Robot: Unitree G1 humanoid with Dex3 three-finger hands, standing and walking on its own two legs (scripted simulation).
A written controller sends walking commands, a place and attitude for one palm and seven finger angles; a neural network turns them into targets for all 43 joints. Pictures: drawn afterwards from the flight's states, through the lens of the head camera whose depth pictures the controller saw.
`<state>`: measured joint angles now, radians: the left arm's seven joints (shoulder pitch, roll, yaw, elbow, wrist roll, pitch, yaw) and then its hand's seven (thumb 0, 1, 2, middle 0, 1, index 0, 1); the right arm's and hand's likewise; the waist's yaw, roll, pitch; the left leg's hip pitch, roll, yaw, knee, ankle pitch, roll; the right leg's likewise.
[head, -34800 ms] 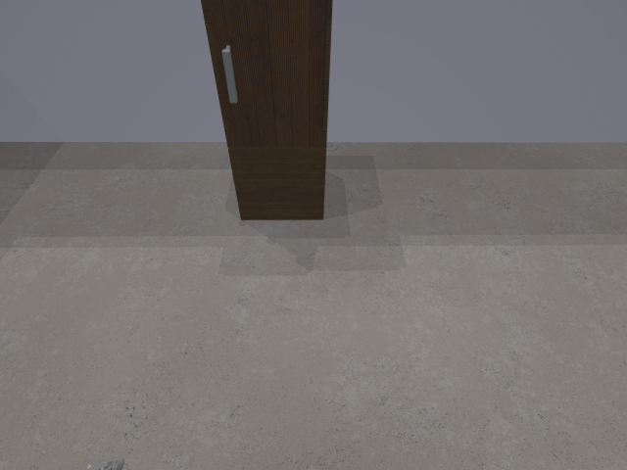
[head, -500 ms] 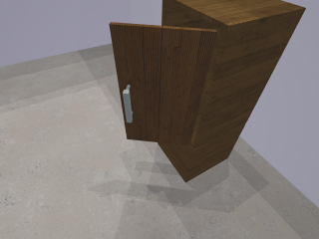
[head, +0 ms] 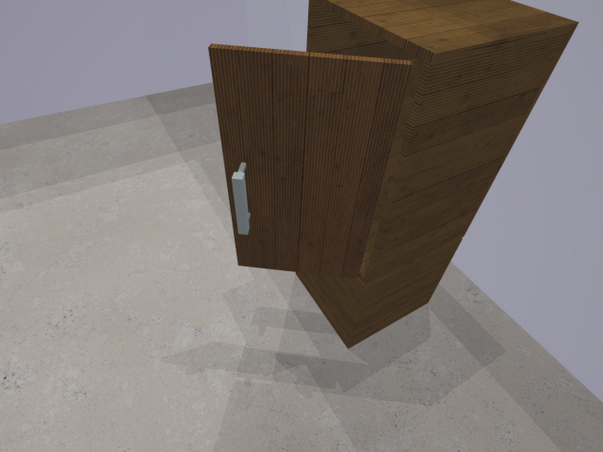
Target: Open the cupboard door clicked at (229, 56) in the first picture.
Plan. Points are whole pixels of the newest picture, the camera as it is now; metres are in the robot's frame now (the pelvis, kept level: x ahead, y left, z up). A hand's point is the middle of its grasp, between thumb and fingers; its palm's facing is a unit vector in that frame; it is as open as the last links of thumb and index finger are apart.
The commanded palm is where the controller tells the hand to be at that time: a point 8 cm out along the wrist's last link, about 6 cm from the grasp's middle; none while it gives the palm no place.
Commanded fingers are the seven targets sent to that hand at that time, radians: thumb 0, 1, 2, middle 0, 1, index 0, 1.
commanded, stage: look again from close up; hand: left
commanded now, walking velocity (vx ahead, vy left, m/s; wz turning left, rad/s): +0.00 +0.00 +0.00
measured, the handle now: (243, 199) +0.63 +0.17 -0.07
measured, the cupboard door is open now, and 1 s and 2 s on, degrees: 54 54 54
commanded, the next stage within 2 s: shuffle to correct the standing spot in 0.04 s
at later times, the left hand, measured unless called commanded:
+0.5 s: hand out of the picture -0.03 +0.15 -0.19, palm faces +0.09 -0.98 -0.15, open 7.4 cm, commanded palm none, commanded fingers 0.00 0.90 0.90 -0.20 -0.30 -0.20 -0.30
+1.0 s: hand (196, 423) +0.21 +0.18 -0.19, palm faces +0.01 -0.97 -0.26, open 7.3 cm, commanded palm none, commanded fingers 0.00 0.90 0.90 -0.20 -0.30 -0.20 -0.30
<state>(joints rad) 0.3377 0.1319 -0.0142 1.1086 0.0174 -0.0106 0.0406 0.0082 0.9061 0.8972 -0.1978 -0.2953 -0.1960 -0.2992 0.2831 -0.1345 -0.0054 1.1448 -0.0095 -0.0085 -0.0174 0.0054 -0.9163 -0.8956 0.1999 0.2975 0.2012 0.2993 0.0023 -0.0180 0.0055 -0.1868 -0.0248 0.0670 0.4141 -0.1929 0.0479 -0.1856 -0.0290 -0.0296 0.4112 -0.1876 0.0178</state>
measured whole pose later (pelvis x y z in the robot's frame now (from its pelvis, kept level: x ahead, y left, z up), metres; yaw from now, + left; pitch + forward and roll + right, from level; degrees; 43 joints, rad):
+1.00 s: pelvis +0.13 -0.02 -0.02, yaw -1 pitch -1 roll -1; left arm 0.17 0.20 0.07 0.98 0.03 -0.01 0.04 0.02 0.93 0.90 -0.20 -0.29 -0.19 -0.30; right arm 0.39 -0.07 -0.04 1.13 -0.01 0.00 -0.05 0.00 -0.90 -0.90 0.20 0.30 0.20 0.30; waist -0.03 0.01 0.11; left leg -0.18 0.03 0.07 0.76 -0.49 0.01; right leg -0.36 -0.04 -0.10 0.60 -0.20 -0.02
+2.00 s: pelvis +0.07 +0.02 +0.00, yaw -2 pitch -2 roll +0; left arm 0.34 0.11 0.00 1.12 0.02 0.00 0.04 0.01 0.91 0.90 -0.20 -0.30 -0.20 -0.30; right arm 0.34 -0.11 -0.02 1.17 -0.01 0.01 -0.02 0.00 -0.91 -0.90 0.20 0.30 0.20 0.30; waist 0.00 -0.02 0.02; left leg -0.22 0.00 0.08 0.40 -0.16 0.03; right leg -0.18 -0.03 -0.01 0.42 -0.22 0.02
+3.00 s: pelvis +0.09 +0.00 -0.05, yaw +0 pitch +9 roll +1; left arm 0.34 0.18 0.18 0.25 -0.22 -0.48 -0.19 0.01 0.78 0.84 -0.20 -0.37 -0.20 -0.38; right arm 0.19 -0.22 -0.05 0.69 0.00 -0.24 -0.01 0.01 -0.90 -0.90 0.20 0.30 0.20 0.30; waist -0.02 -0.02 -0.13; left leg -0.63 0.02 0.05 0.85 -0.38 0.00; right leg -0.58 -0.03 -0.04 0.88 -0.47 -0.01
